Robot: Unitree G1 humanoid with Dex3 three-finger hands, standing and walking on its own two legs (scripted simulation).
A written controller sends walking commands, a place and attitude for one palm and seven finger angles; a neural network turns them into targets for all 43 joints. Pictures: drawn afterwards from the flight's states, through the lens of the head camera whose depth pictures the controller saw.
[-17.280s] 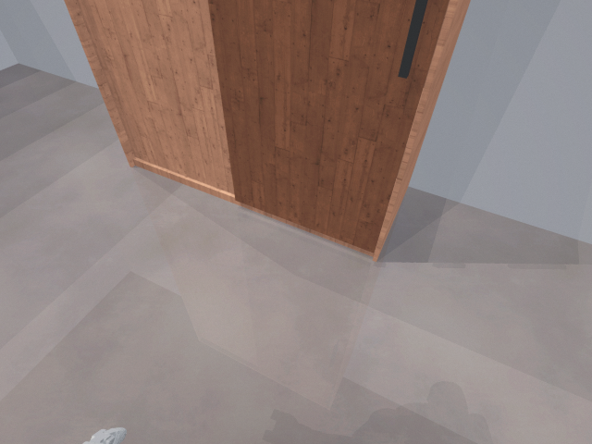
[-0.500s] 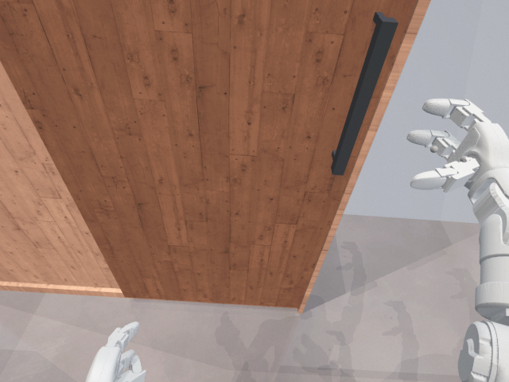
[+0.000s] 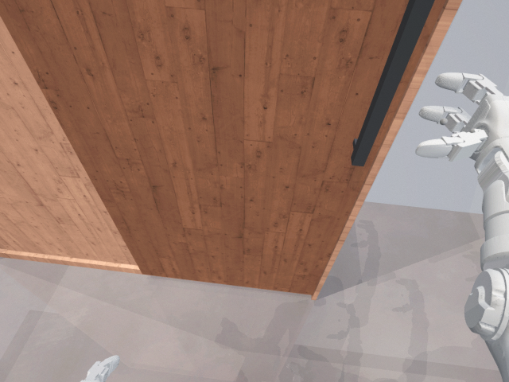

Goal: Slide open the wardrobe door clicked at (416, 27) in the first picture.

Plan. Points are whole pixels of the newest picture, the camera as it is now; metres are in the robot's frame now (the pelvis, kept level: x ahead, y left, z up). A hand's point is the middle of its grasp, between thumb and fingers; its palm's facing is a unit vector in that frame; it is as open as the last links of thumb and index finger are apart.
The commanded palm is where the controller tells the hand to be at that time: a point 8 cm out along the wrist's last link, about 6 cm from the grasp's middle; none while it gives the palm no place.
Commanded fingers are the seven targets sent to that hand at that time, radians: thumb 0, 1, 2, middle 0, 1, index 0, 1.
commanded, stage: move the hooked fingers beside the handle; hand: right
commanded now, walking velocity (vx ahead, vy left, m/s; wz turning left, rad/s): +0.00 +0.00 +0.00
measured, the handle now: (381, 89) +0.54 -0.13 +0.21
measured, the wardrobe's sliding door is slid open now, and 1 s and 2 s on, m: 0.00 0.00 0.00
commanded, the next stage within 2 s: feel for the door with the fingertips in 1.04 s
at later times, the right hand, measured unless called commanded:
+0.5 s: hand (441, 116) +0.47 -0.21 +0.21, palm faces +0.01 +1.00 +0.02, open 14.0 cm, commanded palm +0.45 -0.26 +0.21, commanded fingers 0.00 0.50 -0.30 0.30 1.20 0.30 1.20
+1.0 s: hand (435, 113) +0.48 -0.20 +0.21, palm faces +0.04 +1.00 +0.02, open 14.0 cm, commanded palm +0.46 -0.25 +0.21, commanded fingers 0.00 0.50 -0.30 0.30 1.20 0.30 1.20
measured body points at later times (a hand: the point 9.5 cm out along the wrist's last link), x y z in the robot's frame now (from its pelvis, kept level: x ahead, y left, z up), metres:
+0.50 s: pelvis +0.01 -0.01 +0.00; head +0.03 -0.01 +0.45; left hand +0.04 +0.26 -0.11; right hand +0.47 -0.26 +0.21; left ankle -0.01 +0.11 -0.74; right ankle +0.01 -0.11 -0.74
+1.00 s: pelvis +0.00 +0.00 +0.00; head +0.03 +0.00 +0.45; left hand +0.06 +0.27 -0.11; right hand +0.47 -0.26 +0.21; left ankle -0.01 +0.11 -0.74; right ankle +0.01 -0.11 -0.74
